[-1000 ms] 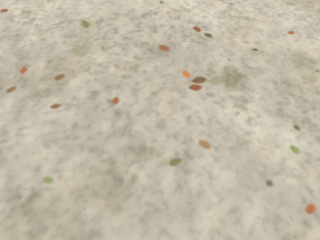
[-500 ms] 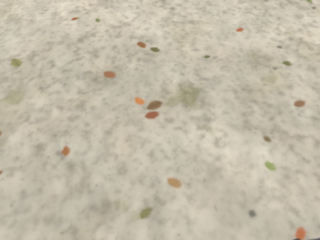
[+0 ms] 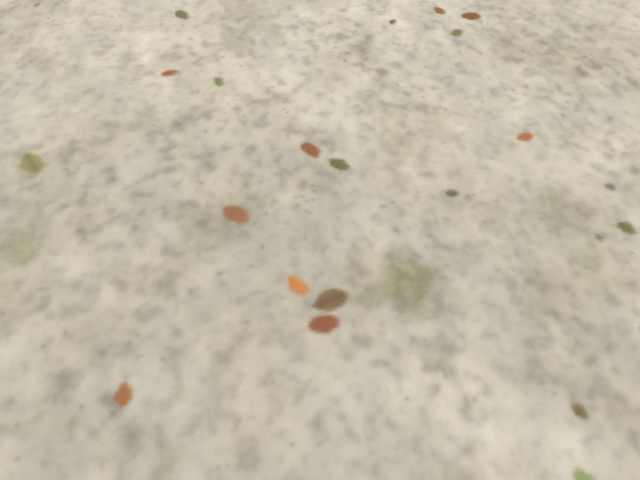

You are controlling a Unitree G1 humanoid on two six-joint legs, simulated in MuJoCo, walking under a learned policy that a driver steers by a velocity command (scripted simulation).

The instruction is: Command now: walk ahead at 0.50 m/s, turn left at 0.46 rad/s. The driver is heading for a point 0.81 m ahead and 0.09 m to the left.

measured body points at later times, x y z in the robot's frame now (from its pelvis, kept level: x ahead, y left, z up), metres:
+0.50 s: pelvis +0.25 -0.04 +0.00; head +0.29 -0.06 +0.45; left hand +0.27 +0.24 -0.11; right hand +0.43 -0.28 -0.13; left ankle +0.22 +0.08 -0.67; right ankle +0.29 -0.13 -0.75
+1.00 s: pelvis +0.32 -0.02 +0.00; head +0.31 -0.02 +0.45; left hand +0.28 +0.25 -0.14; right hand +0.50 -0.22 -0.13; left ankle +0.36 +0.09 -0.74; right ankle +0.30 -0.13 -0.73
